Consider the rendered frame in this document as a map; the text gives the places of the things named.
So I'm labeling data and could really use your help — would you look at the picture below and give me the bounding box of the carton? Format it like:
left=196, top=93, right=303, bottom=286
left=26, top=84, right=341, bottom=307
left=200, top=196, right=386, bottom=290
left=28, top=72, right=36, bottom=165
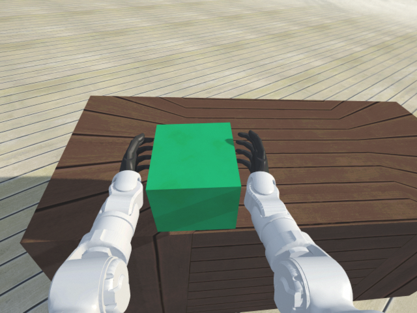
left=146, top=123, right=241, bottom=232

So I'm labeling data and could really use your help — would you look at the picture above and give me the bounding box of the robot right upper arm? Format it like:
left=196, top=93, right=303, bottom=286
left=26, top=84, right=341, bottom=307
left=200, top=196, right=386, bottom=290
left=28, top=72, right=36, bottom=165
left=274, top=256, right=384, bottom=313

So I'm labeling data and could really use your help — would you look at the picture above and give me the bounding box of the pedestal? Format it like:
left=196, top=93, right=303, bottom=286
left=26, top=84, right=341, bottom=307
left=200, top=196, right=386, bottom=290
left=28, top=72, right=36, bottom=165
left=20, top=96, right=417, bottom=313

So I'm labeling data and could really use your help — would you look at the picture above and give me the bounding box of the left robot forearm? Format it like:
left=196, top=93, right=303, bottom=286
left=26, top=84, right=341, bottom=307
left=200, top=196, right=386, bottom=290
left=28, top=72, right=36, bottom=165
left=48, top=170, right=143, bottom=311

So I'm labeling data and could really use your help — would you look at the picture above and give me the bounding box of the robot right hand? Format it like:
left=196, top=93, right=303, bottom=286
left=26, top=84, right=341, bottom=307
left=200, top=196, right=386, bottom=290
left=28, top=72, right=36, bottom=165
left=235, top=130, right=269, bottom=174

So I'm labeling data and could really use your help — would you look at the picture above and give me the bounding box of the robot left upper arm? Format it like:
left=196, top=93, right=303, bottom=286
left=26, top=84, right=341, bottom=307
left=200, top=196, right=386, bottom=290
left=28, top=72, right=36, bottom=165
left=49, top=256, right=130, bottom=313

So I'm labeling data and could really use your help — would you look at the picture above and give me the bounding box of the robot left hand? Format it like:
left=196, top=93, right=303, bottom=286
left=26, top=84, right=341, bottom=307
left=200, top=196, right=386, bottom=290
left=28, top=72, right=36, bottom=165
left=119, top=133, right=154, bottom=173

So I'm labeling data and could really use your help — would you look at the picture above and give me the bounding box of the right robot forearm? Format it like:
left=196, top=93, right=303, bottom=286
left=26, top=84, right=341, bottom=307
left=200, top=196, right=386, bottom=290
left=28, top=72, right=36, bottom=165
left=244, top=171, right=353, bottom=300

